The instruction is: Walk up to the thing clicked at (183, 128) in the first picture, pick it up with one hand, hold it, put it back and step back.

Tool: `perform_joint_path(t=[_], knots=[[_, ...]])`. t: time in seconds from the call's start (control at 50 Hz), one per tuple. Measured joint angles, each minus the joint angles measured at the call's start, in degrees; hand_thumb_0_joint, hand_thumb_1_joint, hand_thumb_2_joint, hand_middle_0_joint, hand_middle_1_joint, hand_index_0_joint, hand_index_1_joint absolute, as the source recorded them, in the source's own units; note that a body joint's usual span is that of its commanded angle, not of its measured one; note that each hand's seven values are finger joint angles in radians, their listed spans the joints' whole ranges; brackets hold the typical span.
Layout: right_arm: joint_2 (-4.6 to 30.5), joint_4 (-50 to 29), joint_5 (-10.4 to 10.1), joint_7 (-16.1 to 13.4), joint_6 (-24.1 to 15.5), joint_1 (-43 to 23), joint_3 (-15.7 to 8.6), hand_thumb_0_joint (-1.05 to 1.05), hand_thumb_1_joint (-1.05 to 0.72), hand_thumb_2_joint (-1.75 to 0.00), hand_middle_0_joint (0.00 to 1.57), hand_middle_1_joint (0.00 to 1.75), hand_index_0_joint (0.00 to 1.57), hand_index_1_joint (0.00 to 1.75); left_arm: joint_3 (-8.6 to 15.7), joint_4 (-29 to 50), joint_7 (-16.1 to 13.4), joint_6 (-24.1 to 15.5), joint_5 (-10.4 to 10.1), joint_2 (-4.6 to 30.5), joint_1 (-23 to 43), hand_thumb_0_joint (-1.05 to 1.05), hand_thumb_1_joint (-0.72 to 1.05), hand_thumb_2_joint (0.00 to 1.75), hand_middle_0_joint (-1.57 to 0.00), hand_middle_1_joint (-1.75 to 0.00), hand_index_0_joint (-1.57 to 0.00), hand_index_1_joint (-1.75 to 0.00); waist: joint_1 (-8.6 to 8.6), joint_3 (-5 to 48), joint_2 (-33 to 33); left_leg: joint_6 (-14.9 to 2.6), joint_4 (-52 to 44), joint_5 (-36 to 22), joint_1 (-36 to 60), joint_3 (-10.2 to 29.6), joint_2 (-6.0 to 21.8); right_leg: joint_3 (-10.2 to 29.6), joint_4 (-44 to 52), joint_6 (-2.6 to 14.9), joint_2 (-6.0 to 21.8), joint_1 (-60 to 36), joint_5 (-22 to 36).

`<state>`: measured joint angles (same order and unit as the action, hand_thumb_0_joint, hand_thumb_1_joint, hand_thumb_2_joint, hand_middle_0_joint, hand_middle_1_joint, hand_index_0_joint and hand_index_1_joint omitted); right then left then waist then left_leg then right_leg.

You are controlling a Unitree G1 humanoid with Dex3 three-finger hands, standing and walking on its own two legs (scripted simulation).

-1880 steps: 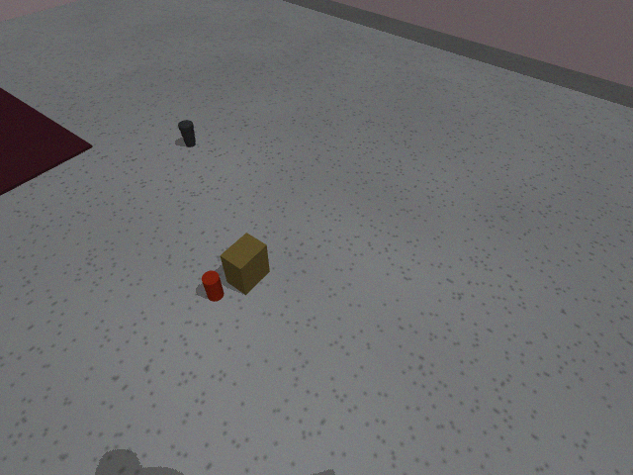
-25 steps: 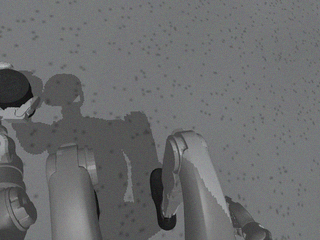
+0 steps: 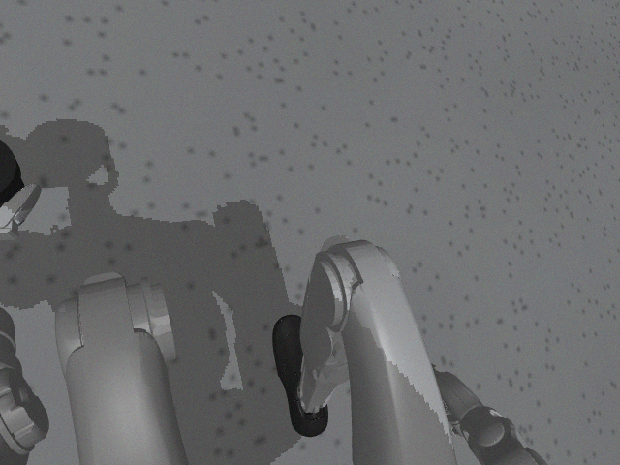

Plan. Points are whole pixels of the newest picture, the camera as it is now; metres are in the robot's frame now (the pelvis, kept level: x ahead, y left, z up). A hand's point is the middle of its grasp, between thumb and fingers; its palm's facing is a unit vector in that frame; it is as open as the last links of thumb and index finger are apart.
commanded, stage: lower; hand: left
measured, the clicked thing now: out of the picture +0.43 +0.29 -0.13
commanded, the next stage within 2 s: loosen in 1.26 s
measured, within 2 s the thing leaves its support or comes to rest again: rests again in 1.16 s
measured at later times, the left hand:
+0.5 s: hand out of the picture +0.44 +0.29 -0.17, palm faces +0.40 -0.91 -0.02, open 10.1 cm
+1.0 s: hand (10, 202) +0.44 +0.29 -0.20, palm faces +0.42 -0.91 -0.02, open 10.1 cm
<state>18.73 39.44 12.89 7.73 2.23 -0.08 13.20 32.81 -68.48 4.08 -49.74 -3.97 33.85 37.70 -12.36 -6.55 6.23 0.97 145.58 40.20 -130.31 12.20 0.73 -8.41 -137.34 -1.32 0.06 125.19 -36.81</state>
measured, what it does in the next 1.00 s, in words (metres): stands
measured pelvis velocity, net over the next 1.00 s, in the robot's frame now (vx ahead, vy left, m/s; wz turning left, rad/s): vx -0.01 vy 0.01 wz -0.10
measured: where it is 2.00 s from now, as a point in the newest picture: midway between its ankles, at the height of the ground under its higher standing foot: (233, 422)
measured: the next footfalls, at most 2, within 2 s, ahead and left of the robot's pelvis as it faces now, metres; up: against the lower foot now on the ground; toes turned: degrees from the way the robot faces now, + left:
none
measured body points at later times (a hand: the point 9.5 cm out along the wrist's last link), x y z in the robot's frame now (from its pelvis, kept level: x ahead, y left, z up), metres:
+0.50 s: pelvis -0.01 +0.01 -0.02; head +0.24 +0.15 +0.33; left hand +0.41 +0.34 -0.17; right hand +0.12 -0.27 -0.07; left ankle +0.08 +0.13 -0.27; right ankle +0.12 -0.12 -0.27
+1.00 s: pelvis -0.01 +0.01 -0.02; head +0.24 +0.17 +0.31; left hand +0.41 +0.34 -0.20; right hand +0.13 -0.25 -0.06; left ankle +0.08 +0.13 -0.27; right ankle +0.12 -0.12 -0.27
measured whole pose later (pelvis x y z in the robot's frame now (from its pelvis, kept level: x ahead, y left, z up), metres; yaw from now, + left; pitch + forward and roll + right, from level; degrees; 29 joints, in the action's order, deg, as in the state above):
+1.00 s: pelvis -0.01 +0.01 -0.02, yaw -6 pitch +14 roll -17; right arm 21.4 33.5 20.5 8.3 1.6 -10.3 28.1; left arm 34.8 -84.0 -2.7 -61.8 -3.6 48.7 38.1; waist -15.2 -18.0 15.8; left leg 0.1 152.8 41.3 -127.6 20.2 1.1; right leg -14.2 -137.8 -3.9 -3.0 119.8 -34.2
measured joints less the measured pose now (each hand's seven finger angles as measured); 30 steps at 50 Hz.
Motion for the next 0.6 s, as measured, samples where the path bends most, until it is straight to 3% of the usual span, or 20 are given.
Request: perform_joint_path(t=[0.14,0.38,0.6], knots=[[0.68,-0.52,1.01,0.2,-0.37,-1.99,2.64,0.0,-0.92,-0.91,0.21,0.3,0.21,0.3,0.35,-4.74,-1.16,-2.33,-1.17,2.2,0.53,0.04,-0.37,1.08,-0.76,-1.09,-0.67,-1.1,-0.79,-2.14,1.25,-0.07,1.59,0.03,0.04,1.22,0.11,-0.88,-0.66,-0.32,-0.48,-0.3,0.61],[1.3,-2.49,3.95,0.5,-0.51,-4.96,7.4,0.0,-0.92,-0.91,0.21,0.3,0.21,0.3,2.6,-8.96,-2.95,-6.48,0.42,7.1,0.58,0.04,-0.36,1.08,-0.76,-1.09,-0.67,-1.1,-2.3,-6.28,5.01,-0.2,4.34,0.37,0.84,3.81,0.11,-2.77,-1.26,-1.05,-1.37,-2.07,1.36],[2.22,-3.37,5.46,0.73,-0.85,-6.58,10.53,0.0,-0.92,-0.91,0.21,0.3,0.21,0.3,1.28,-11.95,-4.28,-9.07,-0.25,10.42,0.58,0.04,-0.36,1.08,-0.76,-1.09,-0.67,-1.1,-2.54,-8.15,6.49,-0.56,5.58,0.97,1.48,5.42,-0.02,-3.96,-1.04,-1.81,-1.85,-3.64,1.23]])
